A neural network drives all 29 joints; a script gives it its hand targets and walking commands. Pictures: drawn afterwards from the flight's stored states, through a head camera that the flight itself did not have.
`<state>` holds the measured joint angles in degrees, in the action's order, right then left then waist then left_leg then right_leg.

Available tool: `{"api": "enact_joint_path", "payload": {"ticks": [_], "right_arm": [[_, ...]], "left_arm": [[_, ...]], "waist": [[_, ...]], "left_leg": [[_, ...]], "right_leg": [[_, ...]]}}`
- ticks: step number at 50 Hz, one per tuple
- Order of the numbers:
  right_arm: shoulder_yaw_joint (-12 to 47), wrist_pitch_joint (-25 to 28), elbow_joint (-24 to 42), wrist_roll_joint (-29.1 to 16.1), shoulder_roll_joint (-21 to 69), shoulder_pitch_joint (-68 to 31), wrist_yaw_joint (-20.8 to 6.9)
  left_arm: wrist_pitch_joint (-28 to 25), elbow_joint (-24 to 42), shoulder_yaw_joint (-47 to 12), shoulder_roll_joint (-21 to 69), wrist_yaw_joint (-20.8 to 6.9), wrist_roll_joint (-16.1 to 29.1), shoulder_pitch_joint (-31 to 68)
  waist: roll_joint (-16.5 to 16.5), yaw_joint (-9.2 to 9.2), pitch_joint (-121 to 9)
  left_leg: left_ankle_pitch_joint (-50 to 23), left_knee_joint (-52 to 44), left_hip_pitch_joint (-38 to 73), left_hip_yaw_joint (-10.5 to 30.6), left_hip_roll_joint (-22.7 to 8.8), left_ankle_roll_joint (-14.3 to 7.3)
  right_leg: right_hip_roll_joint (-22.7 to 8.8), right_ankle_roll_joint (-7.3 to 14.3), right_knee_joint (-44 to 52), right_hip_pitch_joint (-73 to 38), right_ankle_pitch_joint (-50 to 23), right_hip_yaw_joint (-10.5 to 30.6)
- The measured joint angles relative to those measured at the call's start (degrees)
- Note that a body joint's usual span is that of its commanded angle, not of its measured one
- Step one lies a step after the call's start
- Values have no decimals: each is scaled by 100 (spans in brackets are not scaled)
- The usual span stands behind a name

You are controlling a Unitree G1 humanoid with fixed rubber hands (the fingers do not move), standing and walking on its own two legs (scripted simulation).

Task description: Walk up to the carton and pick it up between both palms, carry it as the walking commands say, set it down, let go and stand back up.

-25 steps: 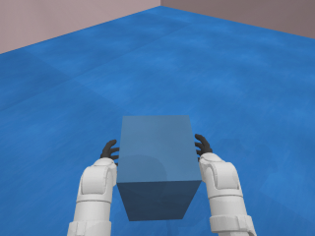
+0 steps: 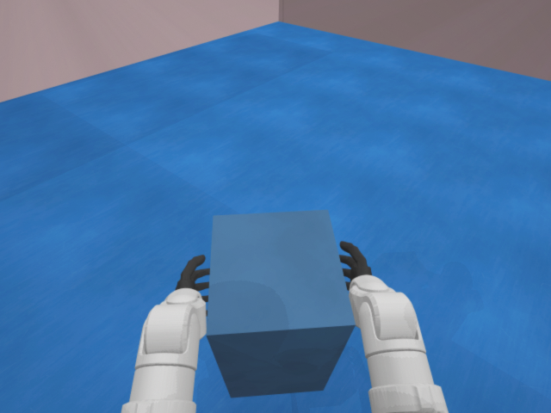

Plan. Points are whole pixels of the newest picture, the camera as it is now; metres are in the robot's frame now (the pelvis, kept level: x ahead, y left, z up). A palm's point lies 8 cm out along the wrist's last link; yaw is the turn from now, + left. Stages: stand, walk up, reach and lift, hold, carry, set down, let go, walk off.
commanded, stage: carry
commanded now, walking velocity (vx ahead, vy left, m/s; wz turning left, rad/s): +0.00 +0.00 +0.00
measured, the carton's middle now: (274, 313) +0.29 +0.01 +0.00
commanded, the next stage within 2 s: none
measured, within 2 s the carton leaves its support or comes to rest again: neither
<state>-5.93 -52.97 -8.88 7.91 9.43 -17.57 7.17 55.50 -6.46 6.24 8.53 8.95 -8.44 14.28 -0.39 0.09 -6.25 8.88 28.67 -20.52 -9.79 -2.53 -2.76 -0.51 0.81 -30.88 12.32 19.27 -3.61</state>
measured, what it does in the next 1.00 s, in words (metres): walks backwards: right foot, then left foot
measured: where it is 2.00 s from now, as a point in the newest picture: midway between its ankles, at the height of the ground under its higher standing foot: outside the picture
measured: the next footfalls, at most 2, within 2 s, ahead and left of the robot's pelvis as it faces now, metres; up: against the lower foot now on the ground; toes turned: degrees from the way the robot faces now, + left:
right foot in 0.70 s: -0.09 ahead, -0.07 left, +0.00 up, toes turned -8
left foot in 1.00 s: -0.02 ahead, +0.13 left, +0.00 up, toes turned +9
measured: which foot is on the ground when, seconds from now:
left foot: down 0.00-0.88, up 0.90-0.98, down 1.00-1.00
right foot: down 0.00-0.50, up 0.52-0.68, down 0.70-1.00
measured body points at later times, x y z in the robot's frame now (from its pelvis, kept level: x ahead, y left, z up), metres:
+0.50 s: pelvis -0.05 +0.04 -0.02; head -0.05 +0.04 +0.43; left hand +0.23 +0.18 +0.05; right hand +0.24 -0.08 +0.06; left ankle +0.07 +0.10 -0.73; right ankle -0.03 -0.11 -0.73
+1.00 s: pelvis -0.14 +0.06 -0.01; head -0.21 +0.09 +0.43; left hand +0.14 +0.20 +0.08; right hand +0.15 -0.06 +0.10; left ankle -0.06 +0.13 -0.73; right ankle -0.13 -0.07 -0.73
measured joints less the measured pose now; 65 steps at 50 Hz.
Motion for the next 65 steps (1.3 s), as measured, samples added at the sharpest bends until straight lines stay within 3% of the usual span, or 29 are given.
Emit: {"api": "enact_joint_path", "payload": {"ticks": [6,7,11,14,18,22,24,27,31,34,36,40,42,45,48,50,53,55,60,62,65], "right_arm": [[7,66,-93,25,-23,81,-66],[65,7,70,-65,-37,141,8],[258,-682,1725,-495,-93,358,180],[250,-944,2111,-478,-59,228,169],[231,-1318,2062,-348,-53,201,154],[288,-1570,1974,-298,-70,273,176],[321,-1624,1980,-323,-69,266,199],[357,-1665,2005,-342,-49,182,240],[222,-1629,2044,-308,-27,107,155],[123,-1588,2063,-271,-17,70,93],[39,-1551,2013,-225,-4,24,56],[91,-1459,1836,-159,-45,171,13],[183,-1405,1650,-114,-63,244,20],[230,-1364,1371,-36,-72,281,12],[281,-1519,1559,-131,-84,314,77],[170,-1465,1387,-98,-65,221,7],[-271,-862,-16,250,52,-175,-275],[-246,-701,-330,206,60,-192,-143],[-106,-581,341,-187,-15,43,-24],[-39,-565,699,-325,-42,154,22],[59,-462,1008,-301,-60,238,6]], "left_arm": [[-48,-94,-39,-21,-75,-13,-92],[21,58,-104,-35,11,78,-148],[784,1757,-409,-65,528,623,-342],[1117,2189,-366,-36,486,549,-183],[1436,2001,-329,-18,258,371,-111],[1671,1856,-384,-35,303,374,-167],[1754,1907,-337,-35,304,384,-163],[1823,2014,-209,-22,314,419,-104],[1853,2050,-196,9,449,494,42],[1820,2012,-227,29,477,483,128],[1725,1896,-250,39,468,474,159],[1629,1615,-315,27,384,392,102],[1535,1417,-315,2,256,309,3],[1426,1092,-245,-9,74,231,-51],[1613,1351,-313,-23,315,404,-119],[1614,1219,-279,-2,271,319,-17],[1026,-107,134,89,-158,-229,346],[828,-355,92,38,-148,-240,266],[834,388,-202,-39,90,50,92],[859,734,-231,-9,229,153,76],[698,958,-219,20,175,148,72]], "waist": [[29,-3,7],[37,3,36],[75,24,365],[169,55,433],[194,72,333],[156,75,323],[155,23,369],[137,-70,438],[113,-70,408],[107,-44,310],[303,-12,355],[481,-70,403],[480,-80,292],[378,-108,69],[214,-131,-122],[118,-52,-380],[-248,146,-572],[-278,190,-490],[-89,208,245],[-7,136,422],[99,3,494]], "left_leg": [[-55,-58,-10,-1,8,-20],[-66,-55,-29,4,14,-25],[-72,138,-271,19,49,-58],[-58,341,-528,23,62,-63],[-32,474,-710,-48,192,-33],[-107,476,-747,-143,275,-403],[-154,468,-779,-177,222,-468],[-353,239,-787,-268,107,-462],[-584,-266,-830,-372,40,-355],[-757,-678,-881,-526,52,-239],[-902,-925,-822,-575,-20,-115],[-819,-1117,-521,-660,-54,360],[-479,-964,-477,-659,-30,462],[620,-34,-675,-490,-39,476],[862,1115,-646,-64,-90,399],[824,1115,-376,131,-148,298],[367,845,-370,-30,14,-222],[236,633,-368,-107,25,-369],[-305,-54,-463,-107,83,-351],[-415,-387,-557,-159,104,-292],[-571,-880,-694,-328,142,-181]], "right_leg": [[-6,-17,48,15,-56,-2],[-12,-22,37,35,-61,-8],[-81,-59,-286,317,16,-39],[-128,-93,-522,579,49,-49],[-307,-197,-827,840,123,1],[-425,-335,-956,935,89,32],[-416,-269,-928,970,85,0],[-382,-44,-1124,1118,670,-74],[-289,108,-1153,1016,910,-281],[-176,168,-673,642,992,-462],[-57,117,-208,434,534,-553],[-84,-34,210,93,-339,-643],[-118,-68,166,20,-309,-606],[-161,-76,-10,20,-246,-544],[-135,-138,-254,133,-183,-435],[-115,-185,-425,337,-133,-439],[-276,-230,-567,550,-105,-315],[-248,-223,-498,654,-47,-180],[-165,-56,-707,930,211,-28],[-104,38,-914,1023,276,-56],[24,152,-945,912,412,-162]]}}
